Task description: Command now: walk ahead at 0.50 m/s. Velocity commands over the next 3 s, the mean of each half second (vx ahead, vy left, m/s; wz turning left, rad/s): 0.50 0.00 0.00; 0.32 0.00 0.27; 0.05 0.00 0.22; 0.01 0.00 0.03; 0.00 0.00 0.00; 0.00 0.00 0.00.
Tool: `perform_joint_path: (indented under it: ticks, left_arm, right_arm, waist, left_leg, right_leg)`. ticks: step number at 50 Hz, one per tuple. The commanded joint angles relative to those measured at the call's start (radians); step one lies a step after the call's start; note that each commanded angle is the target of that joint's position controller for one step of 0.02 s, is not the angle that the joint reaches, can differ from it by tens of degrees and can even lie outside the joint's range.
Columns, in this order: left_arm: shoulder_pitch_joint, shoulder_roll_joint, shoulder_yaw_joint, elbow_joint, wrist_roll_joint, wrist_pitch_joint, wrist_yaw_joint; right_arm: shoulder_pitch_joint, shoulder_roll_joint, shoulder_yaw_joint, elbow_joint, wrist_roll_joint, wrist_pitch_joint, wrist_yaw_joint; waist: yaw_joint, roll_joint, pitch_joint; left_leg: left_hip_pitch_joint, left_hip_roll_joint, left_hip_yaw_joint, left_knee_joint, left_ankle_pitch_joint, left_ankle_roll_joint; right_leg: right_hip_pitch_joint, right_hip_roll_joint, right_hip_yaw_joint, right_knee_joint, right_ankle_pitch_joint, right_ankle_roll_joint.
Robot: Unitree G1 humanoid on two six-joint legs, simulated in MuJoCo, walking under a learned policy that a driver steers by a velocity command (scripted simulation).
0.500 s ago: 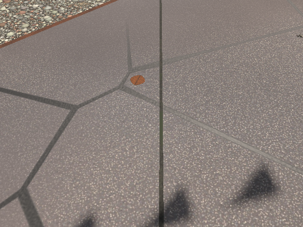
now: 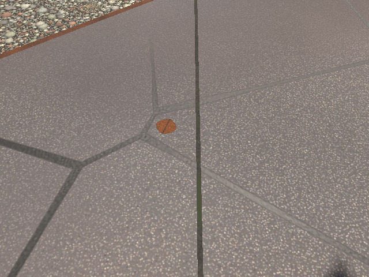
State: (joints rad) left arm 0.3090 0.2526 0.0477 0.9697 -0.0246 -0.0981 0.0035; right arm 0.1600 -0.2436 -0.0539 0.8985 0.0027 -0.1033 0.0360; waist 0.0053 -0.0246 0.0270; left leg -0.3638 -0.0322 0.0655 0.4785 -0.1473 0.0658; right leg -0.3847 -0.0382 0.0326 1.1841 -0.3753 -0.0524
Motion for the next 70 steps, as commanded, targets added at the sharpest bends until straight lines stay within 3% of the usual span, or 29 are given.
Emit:
perform_joint_path:
  ticks: [1,5,11,16,19,21,22,23,24,25,26,27,30,32,35,38,43,47,48,49,50,51,52,53,54,57,64,69,70]
  left_arm:
    - [0.023,0.072,0.028,-0.061,0.004,0.001,0.009]
    - [-0.062,0.063,0.034,-0.092,0.016,0.024,0.015]
    - [-0.262,0.036,0.024,-0.149,0.015,0.013,0.0]
    - [-0.397,0.036,0.013,-0.198,0.004,0.002,-0.028]
    - [-0.386,0.06,0.017,-0.212,0.001,-0.008,-0.044]
    - [-0.227,0.11,0.043,-0.17,0.006,-0.011,-0.042]
    - [-0.047,0.163,0.069,-0.114,0.009,-0.011,-0.035]
    - [0.117,0.252,0.091,-0.082,0.028,-0.009,-0.026]
    - [0.153,0.252,0.085,-0.068,0.022,-0.005,-0.033]
    - [0.112,0.17,0.06,-0.074,0.014,-0.007,-0.032]
    - [0.012,0.139,0.049,-0.095,0.011,-0.008,-0.029]
    - [-0.065,0.115,0.039,-0.11,0.02,-0.008,-0.031]
    - [-0.116,0.065,0.026,-0.102,0.035,-0.016,-0.038]
    - [-0.089,0.091,0.033,-0.082,0.036,-0.023,-0.028]
    - [-0.064,0.108,0.034,-0.06,0.052,-0.021,-0.008]
    - [-0.089,0.119,0.03,-0.063,0.049,-0.01,0.012]
    - [-0.06,0.152,0.041,-0.042,0.023,0.028,0.04]
    - [-0.124,0.176,0.056,-0.074,0.001,0.065,0.059]
    - [-0.089,0.169,0.054,-0.084,0.011,0.067,0.058]
    - [-0.033,0.089,0.028,-0.115,0.06,0.057,0.044]
    - [-0.001,0.069,0.013,-0.133,0.052,0.043,0.026]
    - [-0.057,0.12,0.026,-0.135,0.022,0.037,0.013]
    - [-0.106,0.125,0.027,-0.145,0.004,0.043,0.016]
    - [-0.123,0.124,0.031,-0.131,0.014,0.056,0.029]
    - [-0.133,0.142,0.041,-0.137,0.026,0.073,0.041]
    - [-0.1,0.107,0.037,-0.131,0.026,0.096,0.053]
    - [-0.144,0.1,0.031,-0.13,0.021,0.102,0.056]
    - [-0.077,0.089,0.026,-0.091,0.034,0.085,0.029]
    - [-0.065,0.134,0.03,-0.095,0.054,0.081,0.027]
  right_arm:
    - [0.036,-0.073,-0.012,-0.023,-0.013,-0.014,0.003]
    - [0.103,-0.125,-0.024,0.013,-0.008,-0.016,-0.018]
    - [0.195,-0.136,-0.021,0.047,0.004,0.0,-0.04]
    - [0.274,-0.147,-0.027,0.091,0.011,0.019,-0.043]
    - [0.262,-0.163,-0.036,0.099,0.015,0.032,-0.049]
    - [0.213,-0.174,-0.039,0.089,0.017,0.04,-0.05]
    - [0.202,-0.147,-0.029,0.078,0.011,0.042,-0.05]
    - [0.265,-0.079,-0.006,0.057,-0.004,0.033,-0.046]
    - [0.332,0.004,0.021,0.069,0.0,0.009,-0.037]
    - [0.246,-0.109,-0.008,0.06,0.029,-0.01,-0.032]
    - [0.16,-0.142,-0.016,0.03,0.044,-0.021,-0.031]
    - [0.116,-0.137,-0.019,0.025,0.035,-0.022,-0.038]
    - [0.164,-0.075,-0.025,0.042,0.023,0.016,-0.044]
    - [0.151,-0.063,-0.027,0.04,0.026,0.036,-0.048]
    - [0.082,-0.066,-0.033,0.015,0.013,0.044,-0.051]
    - [0.003,-0.04,-0.022,-0.017,0.005,0.039,-0.038]
    - [-0.097,-0.058,-0.021,-0.094,0.0,0.053,-0.008]
    - [0.051,-0.127,-0.055,-0.097,0.0,0.049,0.012]
    - [0.134,-0.201,-0.082,-0.087,-0.004,0.045,0.001]
    - [0.164,-0.294,-0.102,-0.099,-0.011,0.055,-0.024]
    - [0.157,-0.283,-0.088,-0.126,-0.02,0.055,-0.024]
    - [0.122,-0.225,-0.075,-0.154,-0.016,0.058,-0.02]
    - [0.04,-0.176,-0.062,-0.175,-0.005,0.061,-0.025]
    - [-0.007,-0.143,-0.051,-0.183,0.006,0.067,-0.029]
    - [-0.027,-0.126,-0.044,-0.185,0.006,0.072,-0.035]
    - [-0.026,-0.148,-0.048,-0.184,-0.022,0.08,-0.044]
    - [-0.039,-0.147,-0.038,-0.182,-0.024,0.094,-0.063]
    - [0.003,-0.1,-0.014,-0.15,-0.008,0.102,-0.062]
    - [0.023,-0.08,-0.007,-0.146,-0.015,0.097,-0.061]
  waist:
    - [0.009,0.1,-0.08]
    - [0.006,0.075,-0.015]
    - [-0.051,0.08,0.023]
    - [-0.092,0.081,0.066]
    - [-0.06,0.102,0.051]
    - [0.036,0.119,-0.046]
    - [0.11,0.095,-0.158]
    - [0.12,-0.065,-0.32]
    - [0.092,-0.258,-0.425]
    - [0.106,-0.171,-0.336]
    - [0.084,-0.122,-0.2]
    - [0.054,-0.041,-0.131]
    - [-0.022,-0.057,-0.073]
    - [-0.03,-0.051,-0.039]
    - [-0.027,-0.029,-0.003]
    - [-0.012,-0.044,-0.01]
    - [0.021,-0.046,-0.019]
    - [-0.066,-0.04,-0.095]
    - [-0.093,0.053,-0.161]
    - [-0.038,0.271,-0.259]
    - [-0.027,0.298,-0.427]
    - [-0.056,0.162,-0.404]
    - [-0.039,0.087,-0.302]
    - [-0.019,0.007,-0.217]
    - [-0.002,0.031,-0.186]
    - [0.018,0.127,-0.168]
    - [-0.014,0.164,-0.153]
    - [0.017,0.12,-0.111]
    - [0.0,0.038,-0.097]
  left_leg:
    - [0.213,0.262,-0.319,-0.299,0.094,0.162]
    - [0.188,0.255,-0.236,-0.359,0.174,0.18]
    - [0.254,0.216,-0.141,-0.372,0.182,0.133]
    - [0.396,0.267,-0.139,-0.321,0.187,0.132]
    - [0.461,0.303,-0.146,-0.249,0.304,0.112]
    - [0.44,0.268,-0.106,-0.075,0.6,0.081]
    - [0.339,0.21,-0.066,0.134,0.61,0.05]
    - [0.009,0.107,-0.014,0.509,0.278,-0.005]
    - [-0.261,-0.036,-0.109,0.749,-0.419,-0.034]
    - [-0.367,0.028,-0.195,0.854,-0.413,-0.012]
    - [-0.404,0.081,-0.159,0.845,-0.314,0.003]
    - [-0.359,0.127,-0.138,0.796,-0.221,0.003]
    - [-0.22,0.184,-0.14,0.683,-0.119,-0.004]
    - [-0.252,0.191,-0.139,0.637,-0.065,-0.017]
    - [-0.299,0.156,-0.159,0.498,0.052,-0.043]
    - [-0.201,0.119,-0.099,0.283,0.218,-0.044]
    - [-0.221,0.097,-0.056,0.155,0.172,-0.033]
    - [-0.041,0.015,0.006,0.024,0.072,0.031]
    - [0.145,0.042,-0.086,-0.045,0.375,0.077]
    - [0.436,0.271,-0.39,0.035,0.87,0.208]
    - [0.597,0.428,-0.713,-0.035,0.795,0.389]
    - [0.529,0.374,-0.631,-0.073,0.629,0.346]
    - [0.42,0.331,-0.511,-0.092,0.485,0.285]
    - [0.285,0.289,-0.432,-0.118,0.378,0.233]
    - [0.186,0.261,-0.401,-0.141,0.29,0.21]
    - [0.067,0.203,-0.335,-0.178,0.257,0.199]
    - [0.036,0.195,-0.344,-0.218,-0.089,0.165]
    - [0.005,0.142,-0.328,-0.149,-0.215,0.068]
    - [-0.043,0.096,-0.28,-0.063,-0.226,0.019]
  right_leg:
    - [-0.197,-0.11,0.048,-0.007,0.108,-0.007]
    - [-0.289,-0.127,0.03,-0.157,0.228,0.029]
    - [-0.31,-0.087,-0.011,-0.485,0.481,0.043]
    - [-0.334,-0.057,-0.029,-0.622,0.431,0.028]
    - [-0.271,-0.035,-0.038,-0.669,0.33,-0.009]
    - [-0.019,0.027,-0.09,-0.7,0.307,-0.048]
    - [0.243,0.018,-0.073,-0.685,0.335,-0.083]
    - [0.63,-0.224,0.251,-0.673,0.301,-0.192]
    - [0.813,-0.367,0.656,-0.831,0.146,-0.287]
    - [0.746,-0.331,0.618,-0.87,0.062,-0.239]
    - [0.593,-0.303,0.472,-0.893,0.119,-0.2]
    - [0.441,-0.268,0.368,-0.925,0.207,-0.183]
    - [0.235,-0.196,0.196,-1.017,0.299,-0.167]
    - [0.204,-0.193,0.124,-1.055,0.343,-0.171]
    - [0.209,-0.182,-0.005,-1.028,0.696,-0.152]
    - [0.181,-0.135,-0.14,-1.009,0.781,-0.108]
    - [0.347,-0.203,-0.155,-0.911,0.806,-0.108]
    - [0.387,-0.189,-0.175,-0.602,0.942,-0.048]
    - [0.292,-0.108,-0.2,-0.383,0.775,0.013]
    - [-0.025,0.026,-0.206,-0.043,0.065,0.087]
    - [-0.22,0.147,-0.02,0.211,-0.357,0.103]
    - [-0.268,0.083,0.077,0.245,-0.285,0.084]
    - [-0.296,0.042,0.059,0.197,-0.196,0.078]
    - [-0.275,0.0,0.045,0.109,-0.14,0.085]
    - [-0.218,-0.021,0.044,0.033,-0.103,0.087]
    - [-0.106,-0.002,0.009,-0.105,-0.049,0.1]
    - [-0.004,-0.01,0.005,-0.371,0.03,0.113]
    - [0.206,0.005,-0.026,-0.749,0.195,0.049]
    - [0.241,-0.104,0.086,-0.791,0.239,0.008]
